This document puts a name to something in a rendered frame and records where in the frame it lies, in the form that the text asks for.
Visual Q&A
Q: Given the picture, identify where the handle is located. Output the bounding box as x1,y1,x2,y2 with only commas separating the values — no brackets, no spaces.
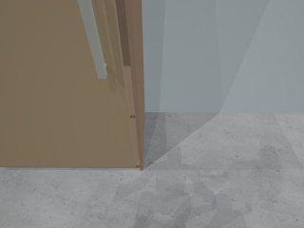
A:
77,0,107,79

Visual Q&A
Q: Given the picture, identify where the wardrobe door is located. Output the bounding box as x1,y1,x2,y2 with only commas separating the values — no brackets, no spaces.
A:
0,0,136,168

